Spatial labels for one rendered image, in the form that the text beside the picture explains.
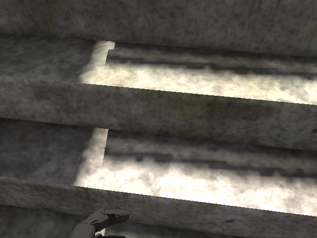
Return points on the left robot hand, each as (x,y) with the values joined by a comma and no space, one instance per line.
(99,220)

